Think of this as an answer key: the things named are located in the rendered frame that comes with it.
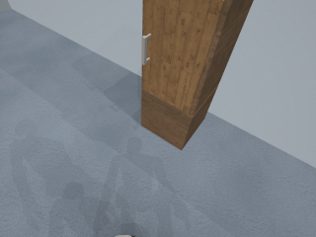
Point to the handle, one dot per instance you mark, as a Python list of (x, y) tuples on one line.
[(144, 58)]

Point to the cupboard door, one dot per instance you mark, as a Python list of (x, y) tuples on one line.
[(182, 33)]

